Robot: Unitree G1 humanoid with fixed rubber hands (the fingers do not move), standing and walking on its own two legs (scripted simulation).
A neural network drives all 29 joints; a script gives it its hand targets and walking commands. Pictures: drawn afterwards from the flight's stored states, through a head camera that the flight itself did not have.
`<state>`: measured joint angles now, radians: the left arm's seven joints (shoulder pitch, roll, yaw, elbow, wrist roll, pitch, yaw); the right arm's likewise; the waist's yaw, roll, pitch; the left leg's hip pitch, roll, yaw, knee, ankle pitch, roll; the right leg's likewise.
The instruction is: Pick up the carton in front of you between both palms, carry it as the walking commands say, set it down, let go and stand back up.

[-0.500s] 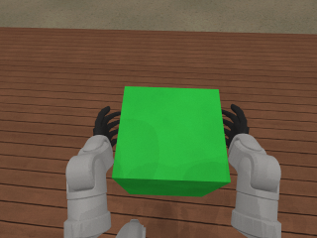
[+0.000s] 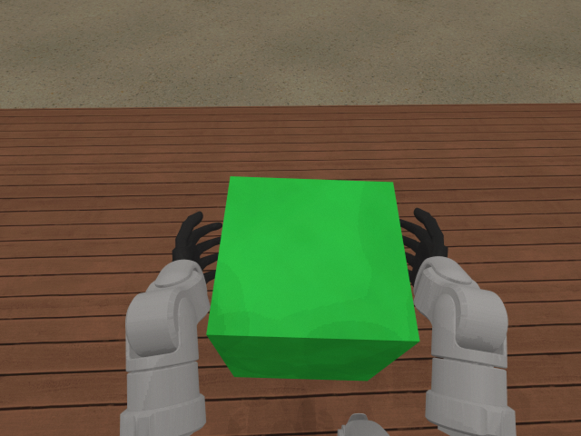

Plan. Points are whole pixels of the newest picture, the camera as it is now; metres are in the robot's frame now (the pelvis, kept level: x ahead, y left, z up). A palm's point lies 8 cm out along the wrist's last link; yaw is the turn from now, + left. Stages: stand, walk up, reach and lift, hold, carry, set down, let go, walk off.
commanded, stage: carry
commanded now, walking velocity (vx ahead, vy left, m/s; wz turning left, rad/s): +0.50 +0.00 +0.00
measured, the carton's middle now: (305, 289) +0.34 -0.02 +0.01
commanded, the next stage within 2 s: none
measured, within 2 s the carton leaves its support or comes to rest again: neither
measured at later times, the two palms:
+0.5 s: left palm (210, 145) +0.64 +0.15 +0.02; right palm (364, 135) +0.67 -0.15 +0.02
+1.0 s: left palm (225, 79) +0.98 +0.15 -0.04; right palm (339, 76) +0.97 -0.15 -0.03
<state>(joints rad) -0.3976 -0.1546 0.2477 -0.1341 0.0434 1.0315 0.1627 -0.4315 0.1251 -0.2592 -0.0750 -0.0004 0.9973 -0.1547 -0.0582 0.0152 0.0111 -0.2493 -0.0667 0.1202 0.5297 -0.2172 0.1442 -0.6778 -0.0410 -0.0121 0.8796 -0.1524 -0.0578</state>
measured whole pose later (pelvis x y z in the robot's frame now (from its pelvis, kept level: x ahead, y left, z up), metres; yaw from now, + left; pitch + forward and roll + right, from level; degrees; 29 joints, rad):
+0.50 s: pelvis +0.33 -0.03 -0.06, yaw +2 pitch +5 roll +1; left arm -0.39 -0.13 0.21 -0.07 -0.01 0.98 0.17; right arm -0.38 0.15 -0.27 -0.11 -0.06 0.97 -0.15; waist 0.07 -0.01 0.00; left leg -0.69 0.05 0.00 0.88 -0.13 0.04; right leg -0.25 0.08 -0.10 0.53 -0.22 -0.14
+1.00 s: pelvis +0.65 +0.02 -0.11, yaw +0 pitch +5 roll -2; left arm -0.38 -0.15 0.24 -0.08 0.04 0.99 0.16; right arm -0.42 0.11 -0.24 -0.02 0.01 0.96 -0.16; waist -0.06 0.01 -0.02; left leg -0.27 -0.09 0.10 0.54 -0.20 0.15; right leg -0.71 -0.05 0.01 0.93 -0.16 -0.05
